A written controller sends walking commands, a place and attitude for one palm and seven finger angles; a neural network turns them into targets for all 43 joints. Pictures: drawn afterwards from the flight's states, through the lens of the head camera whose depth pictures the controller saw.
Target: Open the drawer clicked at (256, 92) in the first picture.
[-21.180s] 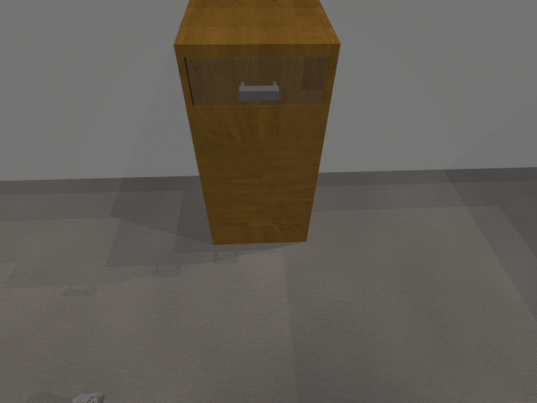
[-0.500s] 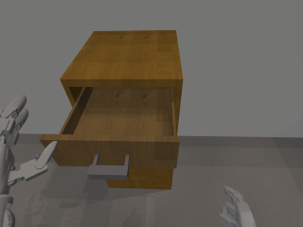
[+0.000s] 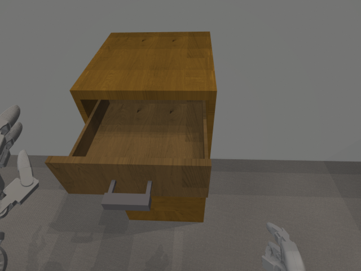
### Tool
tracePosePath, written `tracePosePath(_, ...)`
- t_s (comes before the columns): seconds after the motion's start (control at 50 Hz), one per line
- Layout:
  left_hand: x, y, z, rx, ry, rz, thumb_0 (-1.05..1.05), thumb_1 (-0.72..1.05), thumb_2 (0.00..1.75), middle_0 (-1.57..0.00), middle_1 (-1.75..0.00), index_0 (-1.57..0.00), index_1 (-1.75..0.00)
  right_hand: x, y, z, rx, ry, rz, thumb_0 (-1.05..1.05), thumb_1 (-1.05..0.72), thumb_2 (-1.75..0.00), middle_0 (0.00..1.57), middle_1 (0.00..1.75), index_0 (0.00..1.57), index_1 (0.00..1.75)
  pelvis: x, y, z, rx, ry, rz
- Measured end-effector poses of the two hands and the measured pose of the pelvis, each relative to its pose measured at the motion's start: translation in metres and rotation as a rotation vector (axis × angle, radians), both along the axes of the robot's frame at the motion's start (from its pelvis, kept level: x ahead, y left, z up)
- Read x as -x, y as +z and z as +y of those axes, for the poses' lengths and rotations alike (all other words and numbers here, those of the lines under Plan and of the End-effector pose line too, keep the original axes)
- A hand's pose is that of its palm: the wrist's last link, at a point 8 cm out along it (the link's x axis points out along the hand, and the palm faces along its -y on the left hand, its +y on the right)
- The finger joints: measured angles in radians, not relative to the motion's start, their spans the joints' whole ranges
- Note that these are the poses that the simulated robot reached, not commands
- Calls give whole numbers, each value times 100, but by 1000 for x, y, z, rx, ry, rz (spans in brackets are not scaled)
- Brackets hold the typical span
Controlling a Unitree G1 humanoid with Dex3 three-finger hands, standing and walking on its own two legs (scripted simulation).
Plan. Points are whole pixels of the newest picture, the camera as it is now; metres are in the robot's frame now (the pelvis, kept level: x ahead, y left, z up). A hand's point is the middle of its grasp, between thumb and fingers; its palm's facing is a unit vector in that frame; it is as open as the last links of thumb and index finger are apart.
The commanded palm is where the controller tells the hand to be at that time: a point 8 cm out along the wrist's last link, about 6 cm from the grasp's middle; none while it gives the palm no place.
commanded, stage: step back with the hand held close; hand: left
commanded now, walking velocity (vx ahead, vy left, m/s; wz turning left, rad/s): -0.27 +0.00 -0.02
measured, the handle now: (129, 192) +0.29 +0.16 +0.02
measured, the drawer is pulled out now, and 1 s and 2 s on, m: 0.24 0.24 0.24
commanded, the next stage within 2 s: stop stepping back and stand still in 1.20 s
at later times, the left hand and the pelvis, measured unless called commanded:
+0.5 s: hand (4, 221) +0.13 +0.26 +0.19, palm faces +0.37 -0.78 -0.50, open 7.4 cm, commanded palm +0.07 +0.30 +0.21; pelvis -0.06 +0.02 -0.01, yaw +0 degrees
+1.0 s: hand out of the picture +0.08 +0.25 +0.20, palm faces +0.33 -0.82 -0.47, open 7.4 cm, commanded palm +0.01 +0.30 +0.21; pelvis -0.13 +0.03 -0.01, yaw -2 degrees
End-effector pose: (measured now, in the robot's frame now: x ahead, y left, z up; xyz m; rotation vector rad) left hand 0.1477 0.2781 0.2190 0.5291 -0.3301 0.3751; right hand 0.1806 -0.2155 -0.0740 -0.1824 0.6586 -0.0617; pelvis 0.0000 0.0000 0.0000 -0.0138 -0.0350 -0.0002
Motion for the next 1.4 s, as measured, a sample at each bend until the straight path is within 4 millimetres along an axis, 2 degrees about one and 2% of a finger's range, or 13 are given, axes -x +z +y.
tracePosePath(0.14, 1, -10, -3, -36, -60, 74, 2, 89, 90, -21, -31, -21, -30, 20, -4, -14, 34, -64, 68, 1, -90, -89, 20, 30, 20, 30, 10, -1, 6, 4, -4, 48)
tracePosePath(0.26, 13, -16, 4, -64, -89, 123, 2, 88, 90, -21, -31, -22, -30, 39, -4, -18, 63, -113, 96, 1, -91, -89, 20, 30, 20, 30, 24, -3, 13, 6, -5, 63)
tracePosePath(0.46, 47, -7, 17, -98, -81, 20, 2, 88, 90, -21, -31, -22, -30, 64, 1, 2, 68, -82, 54, 1, -90, -89, 20, 30, 20, 30, 54, -9, 20, 8, -5, 64)
tracePosePath(0.6, 68, -10, 19, -72, -74, -46, 2, 88, 90, -21, -31, -22, -30, 82, -1, 11, 64, -49, 30, 1, -90, -89, 20, 30, 20, 30, 73, -14, 22, 29, 2, 60)
tracePosePath(0.74, 79, -15, 32, -41, -90, -112, 2, 88, 90, -21, -31, -22, -30, 107, -7, 13, 119, -75, 79, 1, -90, -89, 20, 30, 20, 30, 85, -20, 36, 46, 7, 45)
tracePosePath(0.82, 81, -9, 42, -83, -78, -116, 2, 88, 90, -21, -31, -22, -30, 120, -4, 23, 109, -77, 78, 1, -90, -89, 20, 30, 20, 30, 94, -16, 39, 51, 5, 57)
tracePosePath(0.9, 88, -3, 39, -90, -100, -123, 2, 88, 90, -21, -31, -22, -30, 130, -2, 32, 82, -46, 72, 1, -90, -89, 20, 30, 20, 30, 104, -11, 37, 52, -16, 80)
tracePosePath(1.0, 102, -4, 19, -98, -172, -96, 2, 89, 90, -21, -31, -21, -30, 142, -6, 33, 51, -4, 55, 1, -90, -89, 20, 30, 20, 30, 128, -14, 29, 36, -37, 101)
tracePosePath(1.1, 129, -1, 1, -126, -236, -56, 2, 88, 90, -21, -31, -22, -30, 162, -12, 21, 26, -23, 62, 1, -90, -89, 20, 30, 20, 30, 157, -14, 21, 53, -31, 80)
tracePosePath(1.22, 157, -2, 13, -110, -162, -50, 1, 88, 90, -22, -31, -22, -30, 190, -1, 4, 86, -88, 91, 1, -90, -89, 20, 30, 20, 30, 171, -9, 24, 11, -21, 92)
tracePosePath(1.28, 168, -11, 19, -83, -141, -48, 1, 88, 90, -21, -31, -22, -30, 201, 1, 0, 95, -94, 73, 1, -90, -89, 20, 30, 20, 30, 194, -11, 24, -6, -21, 81)
tracePosePath(1.34, 185, -15, 13, -52, -150, -21, 2, 88, 90, -21, -31, -22, -30, 220, 8, 0, 86, -70, 33, 1, -91, -89, 20, 30, 20, 30, 219, -8, 21, -3, -31, 69)
tracePosePath(1.4, 212, -11, -2, -63, -180, -11, 2, 89, 90, -21, -31, -22, -30, 245, 11, -1, 62, -67, -1, 1, -90, -89, 20, 30, 20, 30, 241, -9, 15, 7, -38, 57)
